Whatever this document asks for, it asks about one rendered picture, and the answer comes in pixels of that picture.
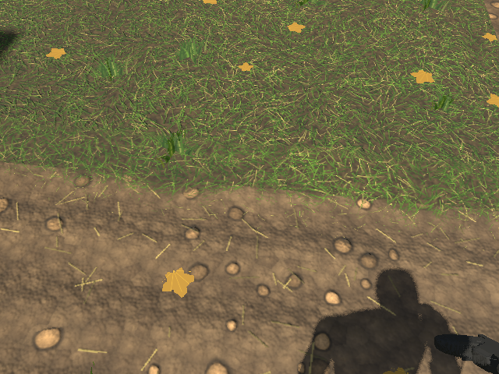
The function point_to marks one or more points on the right robot hand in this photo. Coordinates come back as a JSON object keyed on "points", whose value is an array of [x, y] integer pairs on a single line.
{"points": [[483, 351]]}

